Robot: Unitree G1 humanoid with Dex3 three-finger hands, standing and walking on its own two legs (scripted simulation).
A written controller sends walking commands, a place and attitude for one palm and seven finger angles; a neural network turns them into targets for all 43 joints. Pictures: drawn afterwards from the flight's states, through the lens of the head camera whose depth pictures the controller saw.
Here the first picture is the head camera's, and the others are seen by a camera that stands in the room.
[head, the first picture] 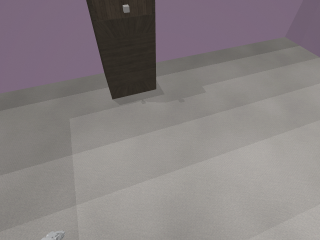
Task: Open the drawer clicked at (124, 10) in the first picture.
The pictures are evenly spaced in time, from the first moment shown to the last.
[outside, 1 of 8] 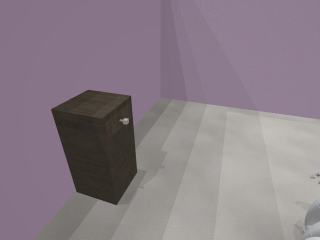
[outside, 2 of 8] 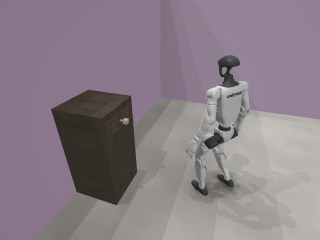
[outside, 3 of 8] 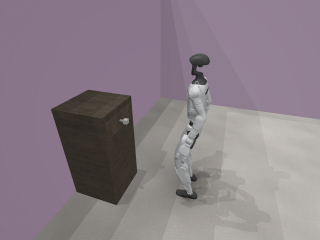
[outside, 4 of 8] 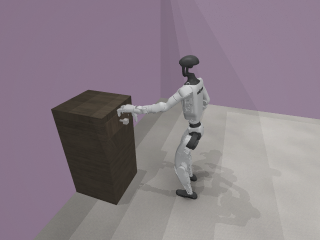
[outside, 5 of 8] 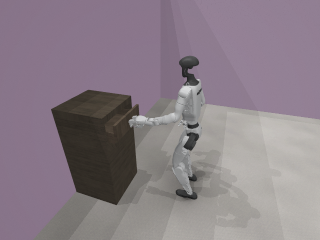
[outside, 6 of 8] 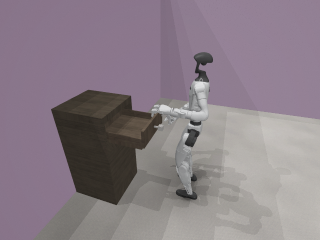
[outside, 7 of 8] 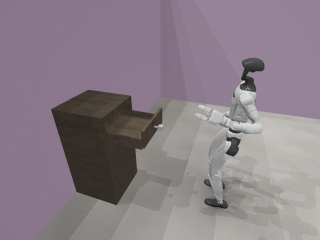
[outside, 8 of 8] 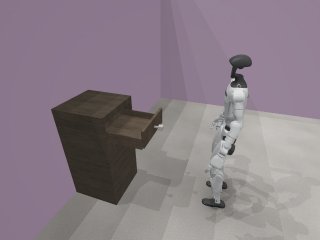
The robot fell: no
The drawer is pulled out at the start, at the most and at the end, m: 0.00 0.30 0.30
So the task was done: yes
